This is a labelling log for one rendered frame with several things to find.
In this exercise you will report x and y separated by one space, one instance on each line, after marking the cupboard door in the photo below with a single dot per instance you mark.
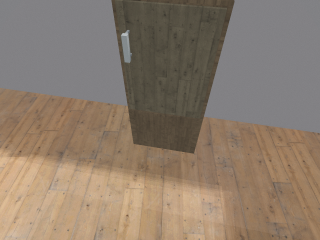
173 50

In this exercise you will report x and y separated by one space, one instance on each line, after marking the handle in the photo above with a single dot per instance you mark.
126 46

